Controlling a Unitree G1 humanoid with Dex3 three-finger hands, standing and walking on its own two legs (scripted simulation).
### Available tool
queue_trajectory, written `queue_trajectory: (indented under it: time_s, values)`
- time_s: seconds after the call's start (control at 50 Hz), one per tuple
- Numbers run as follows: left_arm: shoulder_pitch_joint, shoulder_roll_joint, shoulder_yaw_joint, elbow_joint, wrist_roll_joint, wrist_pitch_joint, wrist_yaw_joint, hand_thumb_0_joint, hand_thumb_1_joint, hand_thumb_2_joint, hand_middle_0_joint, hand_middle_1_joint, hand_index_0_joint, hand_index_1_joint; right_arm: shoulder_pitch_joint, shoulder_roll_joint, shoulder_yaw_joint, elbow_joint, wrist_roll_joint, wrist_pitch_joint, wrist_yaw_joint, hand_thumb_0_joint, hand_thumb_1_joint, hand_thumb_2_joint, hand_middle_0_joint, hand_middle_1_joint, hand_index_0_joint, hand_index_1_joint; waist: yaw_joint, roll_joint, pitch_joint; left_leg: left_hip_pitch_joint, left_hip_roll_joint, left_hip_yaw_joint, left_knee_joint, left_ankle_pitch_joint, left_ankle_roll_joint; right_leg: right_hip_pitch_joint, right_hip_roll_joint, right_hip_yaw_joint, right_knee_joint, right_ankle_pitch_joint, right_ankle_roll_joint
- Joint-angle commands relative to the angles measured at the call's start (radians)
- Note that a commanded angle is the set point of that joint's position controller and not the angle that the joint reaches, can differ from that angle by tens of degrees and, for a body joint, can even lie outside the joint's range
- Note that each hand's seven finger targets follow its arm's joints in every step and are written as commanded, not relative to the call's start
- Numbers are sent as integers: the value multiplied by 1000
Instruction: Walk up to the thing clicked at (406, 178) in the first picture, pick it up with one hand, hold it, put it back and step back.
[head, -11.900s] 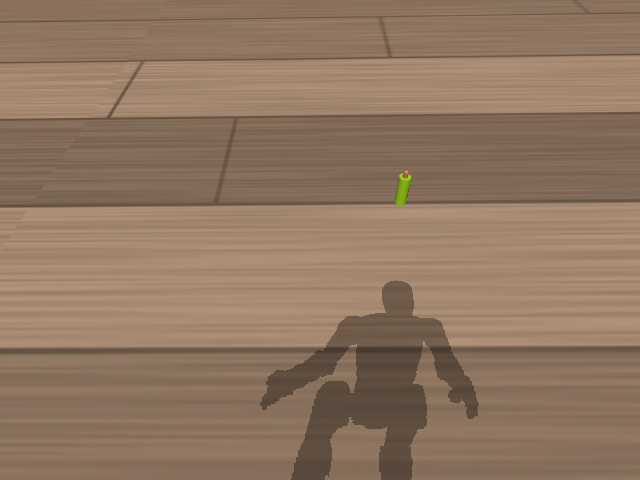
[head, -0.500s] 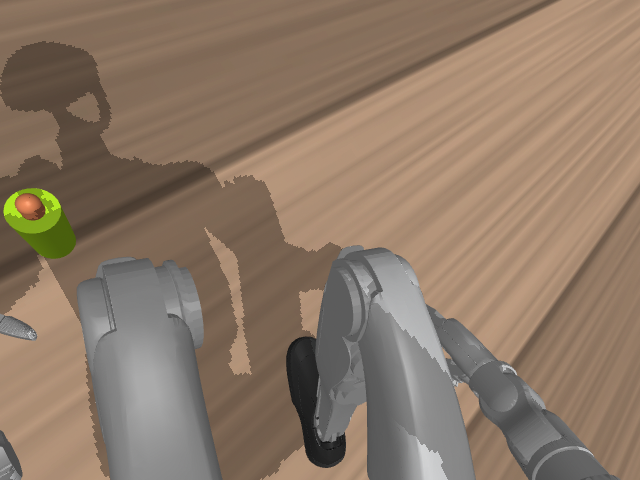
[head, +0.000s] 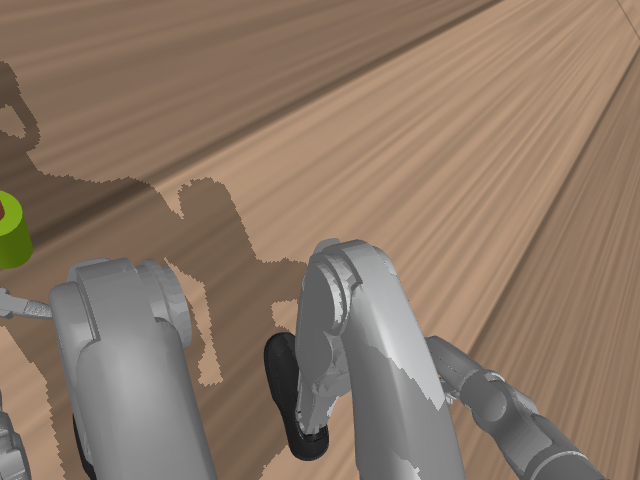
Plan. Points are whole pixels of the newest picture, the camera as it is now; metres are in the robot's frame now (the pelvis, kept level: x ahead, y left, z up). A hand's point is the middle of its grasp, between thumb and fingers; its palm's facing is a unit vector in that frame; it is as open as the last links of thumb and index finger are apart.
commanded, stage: close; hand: left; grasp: from the side
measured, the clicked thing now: out of the picture +0.39 +0.29 -0.18
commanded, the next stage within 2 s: settle in 0.80 s
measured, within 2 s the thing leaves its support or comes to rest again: leaves its support in 0.92 s
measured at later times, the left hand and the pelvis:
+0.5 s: hand (7, 235) +0.38 +0.28 -0.17, palm faces +0.28 -0.96 -0.01, open 11.0 cm; pelvis +0.00 +0.00 +0.00, yaw -1 degrees
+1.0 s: hand (5, 230) +0.39 +0.28 -0.17, palm faces +0.31 -0.95 +0.00, open 6.9 cm; pelvis +0.00 +0.00 +0.00, yaw -2 degrees
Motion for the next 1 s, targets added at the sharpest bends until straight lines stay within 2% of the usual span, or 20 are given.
queue_trajectory:
  time_s: [0.0, 0.06, 0.08, 0.12, 0.14, 0.18, 0.22, 0.28, 0.38, 0.4, 0.42, 0.5, 0.56, 0.62, 0.66, 0.78, 0.82, 0.88, 0.9, 0.98]
  values:
    - [-124, 178, 34, -77, 18, -92, 52, 0, -431, 99, -55, -63, -54, -59, -32, -340, -114, -50, -8, 14, -18, 0, -900, -900, 199, 300, 199, 300, -52, 478, -457, 353, 40, 128, -338, 18, -12, 171, 18, -134, -185, 115, -71]
    - [-107, 187, 35, -90, 47, -114, 71, 0, -294, 148, -108, -59, -89, -70, -34, -351, -111, -51, -21, 30, -17, 0, -890, -902, 199, 300, 199, 300, -62, 534, -456, 404, 50, 112, -356, 69, -27, 176, 15, -145, -162, 156, -71]
    - [-96, 202, 45, -98, 52, -118, 77, 0, -257, 154, -108, -56, -86, -68, -35, -351, -106, -53, -23, 33, -16, 0, -888, -902, 199, 300, 199, 300, -49, 550, -462, 416, 52, 111, -357, 82, -29, 179, 16, -143, -157, 162, -73]
    - [-120, 207, 50, -145, 49, -129, 87, 0, -129, 234, -226, -174, -209, -180, -38, -355, -106, -56, -28, 38, -16, 0, -884, -898, 199, 300, 199, 300, -62, 573, -478, 428, 53, 110, -355, 77, -29, 183, 16, -144, -159, 165, -72]
    - [-129, 195, 44, -157, 41, -132, 92, 0, -72, 276, -263, -214, -246, -220, -32, -356, -103, -54, -30, 39, -14, 0, -884, -898, 199, 300, 199, 300, -80, 570, -490, 431, 51, 111, -344, 84, -26, 202, 17, -143, -164, 179, -69]
    - [-156, 199, 41, -177, 37, -138, 104, 0, -40, 318, -304, -254, -286, -261, -32, -360, -104, -46, -31, 40, -13, 0, -886, -899, 199, 300, 199, 300, -92, 572, -493, 428, 51, 111, -336, 81, -25, 204, 17, -144, -165, 184, -67]
    - [-168, 187, 16, -178, 38, -136, 113, 0, 17, 358, -351, -294, -332, -303, -24, -359, -102, -38, -34, 39, -13, 0, -883, -897, 199, 299, 199, 299, -107, 571, -505, 444, 53, 107, -329, 100, -25, 207, 19, -144, -166, 206, -64]
    - [-187, 166, -29, -148, 51, -129, 125, 0, 125, 441, -418, -366, -399, -375, -25, -360, -99, -34, -32, 43, -11, 0, -877, -896, 199, 299, 199, 299, -133, 532, -472, 401, 49, 99, -327, 64, -19, 192, 19, -155, -173, 189, -61]
    - [-160, 153, -49, -92, 48, -109, 142, 0, 270, 557, -522, -473, -503, -481, -27, -353, -91, -41, -28, 46, -5, 0, -872, -895, 199, 299, 199, 299, -114, 456, -454, 351, 43, 108, -309, 29, -7, 203, 27, -154, -201, 162, -57]
    - [-162, 155, -44, -79, 48, -109, 145, 0, 292, 568, -541, -491, -525, -497, -29, -358, -91, -44, -25, 47, -5, 0, -873, -895, 199, 299, 199, 299, -116, 452, -438, 343, 43, 100, -318, 19, -8, 190, 26, -162, -195, 151, -57]
    - [-143, 157, -33, -78, 45, -108, 149, 0, 357, 596, -555, -505, -538, -511, -30, -355, -87, -46, -27, 48, -4, 0, -866, -893, 200, 299, 199, 299, -101, 450, -450, 353, 45, 97, -319, 36, -9, 204, 28, -160, -193, 163, -57]
    - [-131, 196, 11, -78, 41, -114, 164, 0, 495, 711, -684, -627, -665, -635, -43, -350, -78, -58, -25, 55, -6, 0, -864, -893, 199, 299, 199, 299, -79, 466, -459, 352, 47, 104, -315, 55, -10, 215, 32, -157, -189, 173, -62]
    - [-150, 208, 33, -96, 36, -122, 174, 0, 615, 806, -776, -715, -754, -725, -43, -347, -73, -60, -30, 58, -8, 0, -864, -893, 199, 299, 199, 299, -90, 482, -464, 355, 50, 109, -309, 59, -9, 237, 35, -156, -197, 181, -60]
    - [-158, 248, 45, -135, 57, -129, 178, 0, 733, 879, -847, -791, -827, -799, -42, -353, -78, -62, -31, 65, -12, 0, -858, -891, 199, 299, 199, 299, -88, 520, -454, 369, 58, 107, -324, 53, -12, 225, 31, -156, -190, 172, -63]
    - [-166, 255, 46, -136, 63, -125, 176, 0, 694, 932, -926, -876, -907, -884, -35, -352, -79, -59, -34, 70, -14, 0, -866, -893, 199, 299, 199, 299, -98, 531, -469, 374, 60, 109, -319, 57, -13, 227, 34, -152, -191, 179, -65]
    - [-190, 194, -7, -174, 55, -108, 182, 0, 665, 1065, -1080, -1059, -1067, -1066, -27, -362, -92, -58, -28, 70, -9, 0, -870, -893, 199, 299, 199, 299, -118, 530, -475, 393, 58, 95, -328, 63, -15, 208, 28, -160, -185, 194, -63]
    - [-180, 186, -19, -167, 59, -98, 185, 0, 665, 1119, -1140, -1121, -1125, -1131, -17, -359, -93, -51, -26, 72, -7, 0, -870, -893, 199, 299, 199, 299, -112, 528, -480, 403, 58, 94, -330, 77, -18, 210, 29, -157, -185, 203, -64]
    - [-176, 164, -40, -148, 55, -91, 184, 0, 658, 1161, -1198, -1183, -1185, -1192, -21, -357, -95, -50, -20, 71, -5, 0, -865, -892, 199, 299, 199, 299, -115, 491, -467, 384, 57, 94, -323, 76, -13, 207, 29, -159, -191, 202, -63]
    - [-200, 164, -48, -155, 53, -93, 185, 0, 622, 1209, -1173, -1209, -1147, -1236, -20, -353, -90, -55, -22, 71, -4, 0, -890, -902, 200, 300, 199, 300, -122, 482, -466, 379, 56, 94, -323, 68, -10, 215, 30, -158, -200, 194, -61]
    - [-192, 184, -27, -172, 55, -95, 191, 0, 673, 1262, -1224, -1267, -1203, -1290, -27, -352, -91, -62, -16, 74, -2, 0, -892, -901, 200, 300, 200, 300, -98, 512, -454, 377, 58, 88, -343, 39, -14, 204, 28, -158, -193, 170, -62]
